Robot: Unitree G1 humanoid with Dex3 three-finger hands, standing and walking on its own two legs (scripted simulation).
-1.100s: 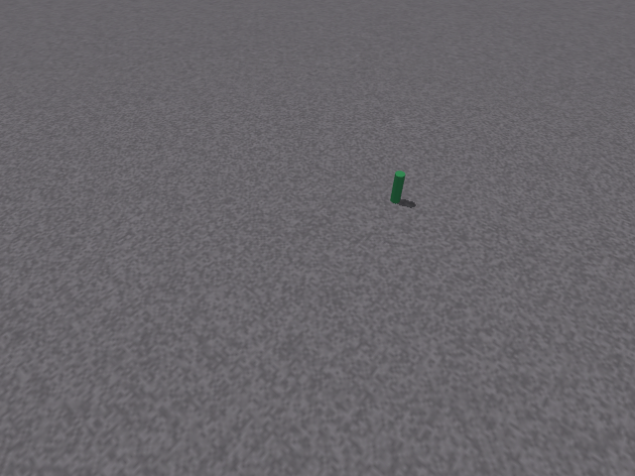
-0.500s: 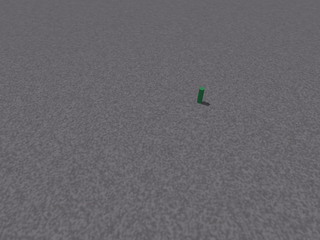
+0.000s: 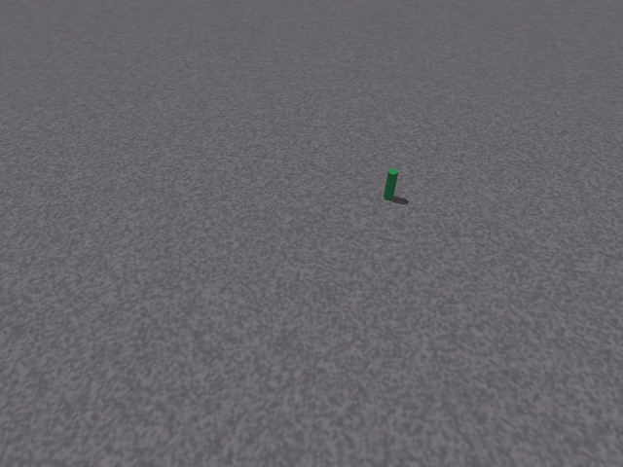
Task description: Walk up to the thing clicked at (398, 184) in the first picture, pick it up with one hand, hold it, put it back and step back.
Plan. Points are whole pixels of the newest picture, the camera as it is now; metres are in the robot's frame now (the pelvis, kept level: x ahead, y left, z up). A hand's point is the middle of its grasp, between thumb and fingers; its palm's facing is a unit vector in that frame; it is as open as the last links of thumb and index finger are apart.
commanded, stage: stand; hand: left
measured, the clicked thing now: (390, 184) +1.46 -0.37 -0.70
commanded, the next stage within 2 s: walk up in 0.02 s
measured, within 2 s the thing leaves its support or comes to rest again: neither
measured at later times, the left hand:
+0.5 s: hand (208, 448) +0.20 +0.17 -0.15, palm faces -0.18 -0.91 -0.37, open 7.4 cm
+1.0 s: hand (286, 266) +0.54 +0.07 -0.14, palm faces -0.43 -0.83 -0.34, open 7.4 cm
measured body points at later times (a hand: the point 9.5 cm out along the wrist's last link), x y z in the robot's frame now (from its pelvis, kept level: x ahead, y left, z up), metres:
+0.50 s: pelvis +0.11 -0.10 -0.02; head +0.11 -0.12 +0.43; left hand +0.21 +0.22 -0.12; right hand +0.13 -0.45 -0.13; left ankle +0.12 +0.04 -0.69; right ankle +0.11 -0.23 -0.75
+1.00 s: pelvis +0.34 -0.15 -0.01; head +0.36 -0.15 +0.44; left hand +0.56 +0.11 -0.12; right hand +0.23 -0.46 -0.11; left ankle +0.34 -0.02 -0.75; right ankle +0.39 -0.33 -0.71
